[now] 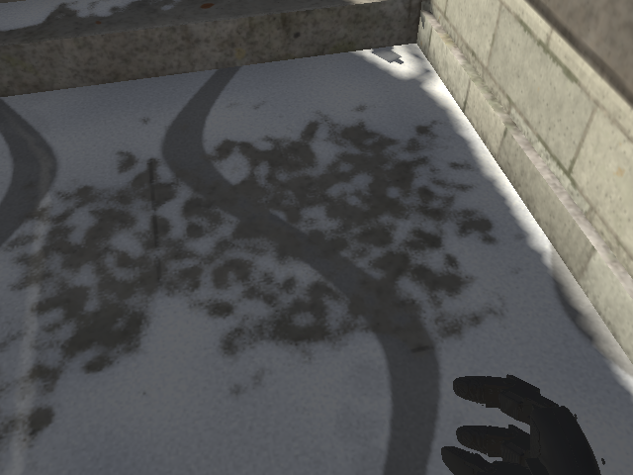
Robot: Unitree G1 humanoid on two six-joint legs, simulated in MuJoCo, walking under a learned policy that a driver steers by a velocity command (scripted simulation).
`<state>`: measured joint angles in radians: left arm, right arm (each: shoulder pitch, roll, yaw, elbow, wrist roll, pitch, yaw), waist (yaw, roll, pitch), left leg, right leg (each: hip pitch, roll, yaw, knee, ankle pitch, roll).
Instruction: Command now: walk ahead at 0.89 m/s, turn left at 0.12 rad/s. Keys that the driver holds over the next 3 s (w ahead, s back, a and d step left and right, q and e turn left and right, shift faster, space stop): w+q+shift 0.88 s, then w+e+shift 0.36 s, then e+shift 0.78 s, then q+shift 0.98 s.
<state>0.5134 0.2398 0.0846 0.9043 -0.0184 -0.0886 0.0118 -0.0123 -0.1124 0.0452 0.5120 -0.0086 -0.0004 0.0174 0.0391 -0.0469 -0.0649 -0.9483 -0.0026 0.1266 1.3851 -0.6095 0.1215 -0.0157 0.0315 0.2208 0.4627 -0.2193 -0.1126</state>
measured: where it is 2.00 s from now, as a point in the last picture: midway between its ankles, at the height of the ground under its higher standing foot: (134, 137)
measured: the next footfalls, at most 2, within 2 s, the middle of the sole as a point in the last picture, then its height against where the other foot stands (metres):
right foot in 0.44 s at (380, 457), level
left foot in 0.84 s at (193, 315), level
